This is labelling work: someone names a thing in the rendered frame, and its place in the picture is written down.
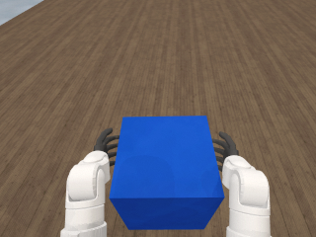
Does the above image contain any robot right forearm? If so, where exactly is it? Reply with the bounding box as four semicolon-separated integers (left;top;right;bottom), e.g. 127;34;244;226
222;155;272;237

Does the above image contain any right robot hand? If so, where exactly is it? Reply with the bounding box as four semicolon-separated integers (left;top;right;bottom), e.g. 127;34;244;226
211;131;239;172

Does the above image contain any left robot hand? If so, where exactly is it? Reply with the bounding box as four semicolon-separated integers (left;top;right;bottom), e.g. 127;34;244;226
93;127;119;167

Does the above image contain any robot left forearm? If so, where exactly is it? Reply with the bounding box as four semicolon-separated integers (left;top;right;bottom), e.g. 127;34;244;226
60;150;111;237

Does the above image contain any carton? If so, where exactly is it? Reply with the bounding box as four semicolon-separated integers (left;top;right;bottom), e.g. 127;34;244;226
109;116;225;230

